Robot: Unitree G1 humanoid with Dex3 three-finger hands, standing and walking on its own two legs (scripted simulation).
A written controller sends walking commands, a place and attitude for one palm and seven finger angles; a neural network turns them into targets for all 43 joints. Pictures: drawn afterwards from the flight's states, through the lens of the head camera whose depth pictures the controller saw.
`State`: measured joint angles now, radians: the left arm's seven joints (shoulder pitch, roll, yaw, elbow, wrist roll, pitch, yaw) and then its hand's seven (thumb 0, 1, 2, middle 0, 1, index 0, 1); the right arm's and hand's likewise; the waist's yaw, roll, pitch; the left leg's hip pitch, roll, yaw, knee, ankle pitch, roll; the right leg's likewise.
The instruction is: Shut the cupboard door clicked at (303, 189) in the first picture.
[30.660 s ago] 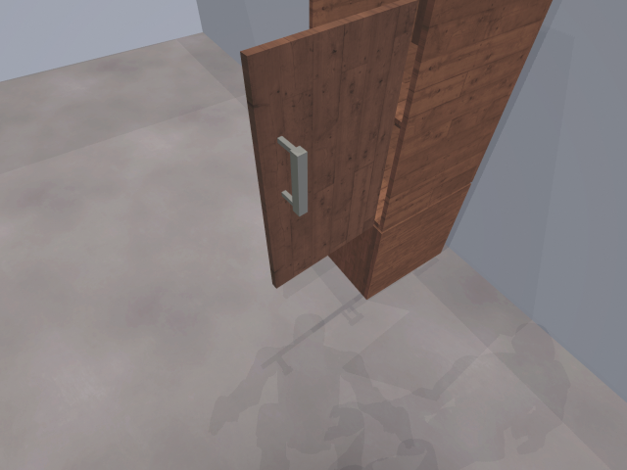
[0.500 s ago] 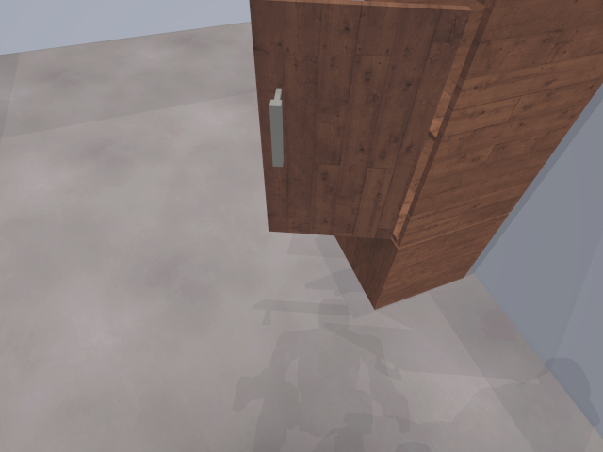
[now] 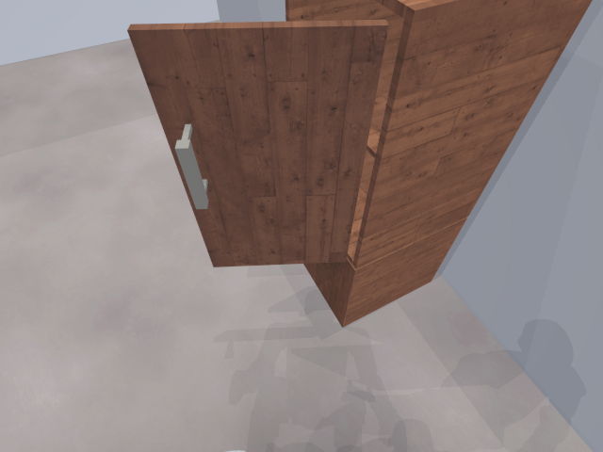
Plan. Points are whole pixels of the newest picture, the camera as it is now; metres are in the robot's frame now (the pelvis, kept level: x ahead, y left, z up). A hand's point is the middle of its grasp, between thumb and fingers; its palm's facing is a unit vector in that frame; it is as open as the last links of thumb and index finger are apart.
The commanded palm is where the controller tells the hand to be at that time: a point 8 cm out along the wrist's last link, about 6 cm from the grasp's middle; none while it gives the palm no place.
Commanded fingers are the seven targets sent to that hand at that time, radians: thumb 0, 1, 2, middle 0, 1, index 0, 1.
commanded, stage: come to a stop and stand still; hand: left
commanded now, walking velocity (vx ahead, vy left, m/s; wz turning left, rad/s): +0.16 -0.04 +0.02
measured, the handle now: (195, 168) +0.55 +0.20 +0.03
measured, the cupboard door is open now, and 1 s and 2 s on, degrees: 65 65 65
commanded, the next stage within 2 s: look again from close up in 1.14 s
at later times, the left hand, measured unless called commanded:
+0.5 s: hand out of the picture +0.11 +0.18 -0.17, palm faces +0.05 -0.97 -0.25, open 7.3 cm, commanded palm none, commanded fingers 0.00 0.90 0.90 -0.20 -0.30 -0.20 -0.30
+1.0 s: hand out of the picture +0.14 +0.20 -0.16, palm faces -0.10 -0.97 -0.24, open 7.3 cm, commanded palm none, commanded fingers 0.00 0.90 0.90 -0.20 -0.30 -0.20 -0.30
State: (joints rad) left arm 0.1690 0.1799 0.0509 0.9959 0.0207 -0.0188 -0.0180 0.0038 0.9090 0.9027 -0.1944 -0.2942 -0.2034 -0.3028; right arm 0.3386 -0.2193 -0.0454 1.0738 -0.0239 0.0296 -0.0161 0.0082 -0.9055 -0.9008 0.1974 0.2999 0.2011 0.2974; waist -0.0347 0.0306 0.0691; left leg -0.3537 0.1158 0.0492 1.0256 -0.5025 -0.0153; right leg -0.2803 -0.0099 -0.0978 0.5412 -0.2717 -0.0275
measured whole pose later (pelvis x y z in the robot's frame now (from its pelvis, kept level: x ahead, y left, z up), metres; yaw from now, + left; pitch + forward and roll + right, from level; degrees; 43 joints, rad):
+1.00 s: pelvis +0.04 +0.01 +0.00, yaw -4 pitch +0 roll +0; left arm 0.22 0.22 -0.02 0.90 0.01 0.02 0.03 0.01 0.91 0.90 -0.20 -0.29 -0.21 -0.30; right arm 0.27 -0.19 0.03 0.96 -0.02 0.02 0.00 0.01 -0.91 -0.90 0.20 0.30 0.20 0.30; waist -0.02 0.00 0.03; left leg -0.27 -0.05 0.06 0.52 -0.25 0.08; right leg -0.20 -0.01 0.01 0.52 -0.31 0.00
